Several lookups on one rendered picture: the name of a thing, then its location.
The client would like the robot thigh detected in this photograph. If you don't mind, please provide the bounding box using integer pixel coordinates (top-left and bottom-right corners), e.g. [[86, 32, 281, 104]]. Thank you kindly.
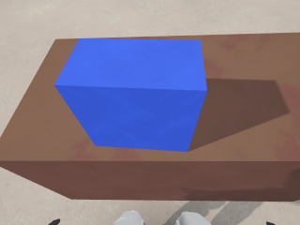
[[175, 212, 211, 225], [113, 211, 144, 225]]

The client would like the left robot thigh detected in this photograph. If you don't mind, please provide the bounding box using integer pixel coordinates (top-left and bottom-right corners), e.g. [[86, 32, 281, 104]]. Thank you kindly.
[[113, 211, 144, 225]]

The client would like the pedestal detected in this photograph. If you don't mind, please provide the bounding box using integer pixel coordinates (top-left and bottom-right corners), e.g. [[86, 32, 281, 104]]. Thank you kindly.
[[0, 32, 300, 202]]

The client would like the carton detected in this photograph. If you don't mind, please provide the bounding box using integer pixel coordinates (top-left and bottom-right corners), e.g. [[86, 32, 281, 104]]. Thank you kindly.
[[54, 38, 207, 152]]

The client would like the right robot thigh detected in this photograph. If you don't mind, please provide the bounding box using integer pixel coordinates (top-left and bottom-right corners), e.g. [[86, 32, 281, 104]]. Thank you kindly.
[[175, 212, 211, 225]]

